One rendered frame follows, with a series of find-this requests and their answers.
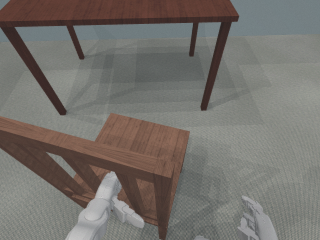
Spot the table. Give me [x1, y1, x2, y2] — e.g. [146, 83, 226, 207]
[0, 0, 239, 116]

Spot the robot left hand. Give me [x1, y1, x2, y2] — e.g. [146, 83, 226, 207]
[95, 171, 145, 228]

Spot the chair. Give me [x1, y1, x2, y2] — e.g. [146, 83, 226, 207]
[0, 113, 190, 240]

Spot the left robot forearm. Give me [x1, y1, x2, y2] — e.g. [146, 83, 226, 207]
[65, 198, 111, 240]

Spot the robot right hand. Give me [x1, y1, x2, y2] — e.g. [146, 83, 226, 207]
[237, 195, 278, 240]

